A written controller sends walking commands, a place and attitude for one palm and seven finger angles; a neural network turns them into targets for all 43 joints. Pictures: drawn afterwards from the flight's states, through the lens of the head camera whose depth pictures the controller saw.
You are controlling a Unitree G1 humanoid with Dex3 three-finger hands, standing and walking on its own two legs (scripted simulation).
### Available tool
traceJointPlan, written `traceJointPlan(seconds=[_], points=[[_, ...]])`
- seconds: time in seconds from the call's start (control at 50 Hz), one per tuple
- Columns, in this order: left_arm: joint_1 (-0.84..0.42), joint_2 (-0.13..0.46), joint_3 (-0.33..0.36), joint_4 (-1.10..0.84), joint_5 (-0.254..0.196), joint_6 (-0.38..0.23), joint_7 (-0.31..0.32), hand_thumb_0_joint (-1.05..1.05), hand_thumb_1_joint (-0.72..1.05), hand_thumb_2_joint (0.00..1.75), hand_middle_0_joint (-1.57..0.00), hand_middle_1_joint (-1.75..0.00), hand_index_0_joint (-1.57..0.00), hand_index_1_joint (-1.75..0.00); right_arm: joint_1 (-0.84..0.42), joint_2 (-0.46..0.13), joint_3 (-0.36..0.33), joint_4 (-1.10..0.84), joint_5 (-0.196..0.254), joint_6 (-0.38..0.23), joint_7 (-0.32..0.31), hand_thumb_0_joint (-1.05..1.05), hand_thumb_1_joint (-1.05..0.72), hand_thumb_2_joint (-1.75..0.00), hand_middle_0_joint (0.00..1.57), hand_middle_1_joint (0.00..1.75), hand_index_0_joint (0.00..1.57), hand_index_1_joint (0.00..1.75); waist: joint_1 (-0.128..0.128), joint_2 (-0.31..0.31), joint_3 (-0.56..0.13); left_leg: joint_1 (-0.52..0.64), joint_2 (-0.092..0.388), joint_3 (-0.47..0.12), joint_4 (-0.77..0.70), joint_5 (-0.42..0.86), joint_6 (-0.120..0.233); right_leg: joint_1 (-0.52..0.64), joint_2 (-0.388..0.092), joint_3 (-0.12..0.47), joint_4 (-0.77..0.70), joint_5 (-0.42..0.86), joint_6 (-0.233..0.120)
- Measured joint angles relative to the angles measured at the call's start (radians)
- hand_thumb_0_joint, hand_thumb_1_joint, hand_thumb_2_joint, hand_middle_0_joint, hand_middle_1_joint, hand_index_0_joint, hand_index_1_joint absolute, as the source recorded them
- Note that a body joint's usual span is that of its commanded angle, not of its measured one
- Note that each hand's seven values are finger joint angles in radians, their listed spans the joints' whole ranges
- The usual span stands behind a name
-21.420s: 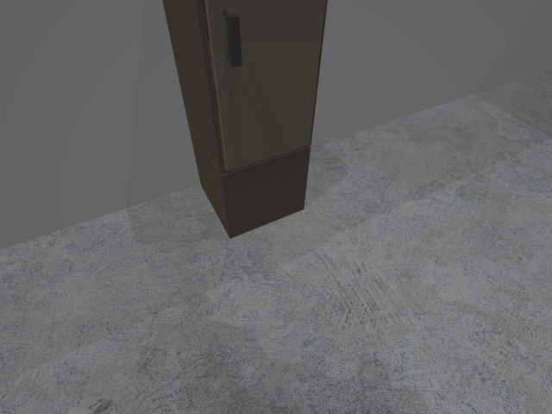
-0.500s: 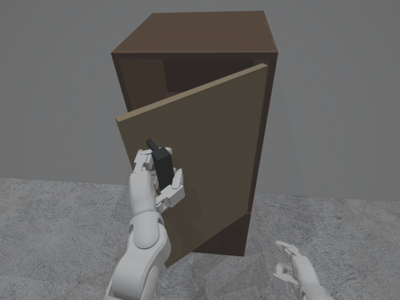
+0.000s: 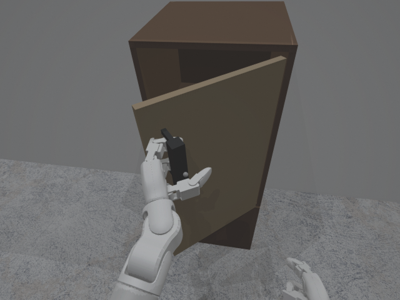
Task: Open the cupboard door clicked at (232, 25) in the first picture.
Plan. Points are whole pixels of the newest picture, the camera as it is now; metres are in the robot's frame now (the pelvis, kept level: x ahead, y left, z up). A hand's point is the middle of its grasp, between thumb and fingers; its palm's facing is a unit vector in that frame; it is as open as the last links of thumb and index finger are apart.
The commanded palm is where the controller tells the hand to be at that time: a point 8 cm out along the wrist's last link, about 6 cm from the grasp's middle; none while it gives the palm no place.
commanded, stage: open thumb and fingers to let go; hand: left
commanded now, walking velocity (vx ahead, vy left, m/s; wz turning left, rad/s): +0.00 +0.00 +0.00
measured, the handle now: (173, 159) +0.35 +0.08 +0.13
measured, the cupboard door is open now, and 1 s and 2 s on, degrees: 41 44 43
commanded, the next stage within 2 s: slide the hand sideways off the handle in 0.44 s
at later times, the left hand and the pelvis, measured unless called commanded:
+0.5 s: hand (186, 172) +0.31 +0.05 +0.14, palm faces +0.24 -0.97 -0.03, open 14.9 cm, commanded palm +0.27 +0.07 +0.13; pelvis -0.02 +0.04 +0.00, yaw +0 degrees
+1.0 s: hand (186, 194) +0.27 +0.04 +0.13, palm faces -0.17 -0.99 -0.01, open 16.3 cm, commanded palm +0.24 +0.11 +0.13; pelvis -0.03 +0.03 +0.00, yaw -2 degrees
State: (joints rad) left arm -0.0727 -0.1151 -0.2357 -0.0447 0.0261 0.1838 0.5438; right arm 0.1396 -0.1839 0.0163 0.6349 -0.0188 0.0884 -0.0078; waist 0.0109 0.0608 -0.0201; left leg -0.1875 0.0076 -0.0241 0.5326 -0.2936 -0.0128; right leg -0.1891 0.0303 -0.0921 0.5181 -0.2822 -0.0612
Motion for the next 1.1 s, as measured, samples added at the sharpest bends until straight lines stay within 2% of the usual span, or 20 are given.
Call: traceJointPlan(seconds=[0.12,0.22,0.4,0.56,0.58,0.6,0.66,0.72,0.76,0.8,0.84,0.94,1.02,1.1], points=[[-0.046,-0.007,-0.019,0.053,-0.004,0.002,0.011,0.00,-0.22,0.41,-0.32,-1.23,-0.32,-1.22,-0.019,0.007,0.004,-0.001,0.002,-0.005,0.003,0.01,-0.90,-0.90,0.20,0.30,0.20,0.30,0.002,0.001,0.003,0.001,-0.009,0.006,0.009,0.001,0.014,0.006,-0.009,0.005,-0.003,0.008,0.014],[-0.096,-0.016,-0.037,0.101,-0.001,0.008,0.035,0.00,-0.39,0.34,-0.30,-1.12,-0.30,-1.12,-0.030,0.018,0.009,0.007,0.004,-0.004,0.011,0.01,-0.90,-0.90,0.20,0.30,0.20,0.30,0.005,-0.006,0.009,-0.005,-0.018,0.011,0.016,0.003,0.026,0.002,-0.019,0.011,0.000,0.015,0.025],[-0.168,-0.031,-0.071,0.157,0.011,0.022,0.075,-0.01,-0.48,0.30,-0.26,-0.79,-0.25,-0.78,-0.027,0.036,0.013,0.028,0.005,0.006,0.037,0.01,-0.90,-0.90,0.20,0.30,0.20,0.30,0.009,-0.018,0.015,-0.037,-0.035,0.027,0.040,0.002,0.041,-0.039,-0.037,0.025,0.037,0.011,0.040],[-0.212,-0.042,-0.067,0.184,0.002,0.036,0.092,-0.01,-0.50,0.30,-0.38,-0.63,-0.33,-0.69,-0.019,0.035,0.010,0.053,0.006,0.010,0.049,0.01,-0.90,-0.90,0.20,0.30,0.20,0.30,0.017,-0.020,0.014,-0.067,-0.044,0.028,0.063,0.002,0.046,-0.071,-0.047,0.026,0.067,0.007,0.045],[-0.207,-0.038,-0.063,0.180,0.019,0.033,0.071,-0.01,-0.50,0.30,-0.38,-0.62,-0.33,-0.68,-0.016,0.035,0.011,0.048,0.006,0.013,0.051,0.01,-0.90,-0.90,0.20,0.30,0.20,0.30,0.015,-0.024,0.017,-0.068,-0.046,0.028,0.063,0.003,0.047,-0.073,-0.049,0.026,0.071,0.006,0.045],[-0.194,-0.026,-0.060,0.172,0.034,0.016,0.018,-0.01,-0.50,0.30,-0.38,-0.60,-0.31,-0.66,-0.007,0.034,0.012,0.035,0.009,0.018,0.049,0.01,-0.90,-0.90,0.20,0.30,0.20,0.30,0.015,-0.027,0.018,-0.069,-0.048,0.027,0.062,0.005,0.048,-0.076,-0.051,0.025,0.074,0.005,0.045],[-0.166,0.056,-0.057,0.165,0.027,-0.060,-0.184,-0.01,-0.50,0.30,-0.33,-0.52,-0.22,-0.57,0.028,0.023,0.017,-0.002,0.022,0.019,0.025,0.01,-0.90,-0.90,0.20,0.30,0.20,0.30,0.016,-0.028,0.019,-0.071,-0.052,0.022,0.065,0.009,0.049,-0.076,-0.055,0.019,0.081,0.003,0.043],[-0.159,0.136,-0.056,0.172,-0.034,-0.110,-0.358,-0.01,-0.50,0.30,-0.28,-0.45,-0.15,-0.47,0.054,0.001,0.025,-0.021,0.040,0.003,0.001,0.01,-0.90,-0.90,0.20,0.30,0.20,0.30,0.011,-0.017,0.018,-0.067,-0.053,0.016,0.074,0.005,0.050,-0.068,-0.056,0.014,0.086,0.000,0.044],[-0.155,0.151,-0.046,0.175,-0.089,-0.116,-0.422,-0.01,-0.50,0.30,-0.24,-0.41,-0.12,-0.43,0.062,-0.014,0.027,-0.026,0.050,-0.013,-0.009,0.01,-0.90,-0.90,0.20,0.30,0.20,0.30,0.008,-0.008,0.016,-0.061,-0.053,0.017,0.076,0.004,0.050,-0.063,-0.057,0.015,0.087,0.000,0.045],[-0.143,0.140,-0.030,0.171,-0.130,-0.109,-0.443,-0.02,-0.50,0.30,-0.22,-0.38,-0.11,-0.39,0.063,-0.022,0.029,-0.028,0.056,-0.029,-0.013,0.01,-0.90,-0.90,0.20,0.30,0.20,0.30,0.005,-0.004,0.011,-0.056,-0.053,0.023,0.073,0.004,0.050,-0.061,-0.056,0.020,0.087,0.001,0.046],[-0.123,0.123,-0.018,0.158,-0.138,-0.100,-0.438,-0.01,-0.50,0.30,-0.19,-0.35,-0.12,-0.37,0.062,-0.024,0.029,-0.033,0.058,-0.041,-0.009,0.01,-0.90,-0.90,0.20,0.30,0.20,0.30,0.002,-0.004,0.005,-0.051,-0.052,0.029,0.067,0.006,0.050,-0.062,-0.056,0.027,0.088,0.002,0.046],[-0.057,0.107,-0.008,0.099,-0.117,-0.092,-0.417,-0.01,-0.50,0.30,-0.16,-0.34,-0.14,-0.34,0.050,-0.011,0.038,-0.058,0.051,-0.044,0.005,0.01,-0.90,-0.90,0.20,0.30,0.20,0.30,-0.003,-0.018,-0.005,-0.037,-0.041,0.044,0.049,0.009,0.043,-0.059,-0.044,0.042,0.080,0.005,0.040],[-0.007,0.131,-0.001,0.040,-0.099,-0.090,-0.424,-0.01,-0.50,0.30,-0.16,-0.34,-0.14,-0.32,0.038,-0.002,0.046,-0.081,0.046,-0.032,0.008,0.01,-0.90,-0.90,0.20,0.30,0.20,0.30,-0.005,-0.026,0.001,-0.019,-0.026,0.049,0.034,0.009,0.035,-0.043,-0.027,0.047,0.059,0.012,0.031],[0.061,0.161,0.014,-0.039,-0.104,-0.079,-0.450,-0.01,-0.50,0.30,-0.17,-0.33,-0.15,-0.31,0.031,-0.003,0.048,-0.102,0.045,-0.019,0.007,0.01,-0.90,-0.90,0.20,0.30,0.20,0.30,-0.003,-0.022,0.005,-0.002,-0.012,0.049,0.018,0.009,0.027,-0.023,-0.013,0.048,0.031,0.019,0.024]])
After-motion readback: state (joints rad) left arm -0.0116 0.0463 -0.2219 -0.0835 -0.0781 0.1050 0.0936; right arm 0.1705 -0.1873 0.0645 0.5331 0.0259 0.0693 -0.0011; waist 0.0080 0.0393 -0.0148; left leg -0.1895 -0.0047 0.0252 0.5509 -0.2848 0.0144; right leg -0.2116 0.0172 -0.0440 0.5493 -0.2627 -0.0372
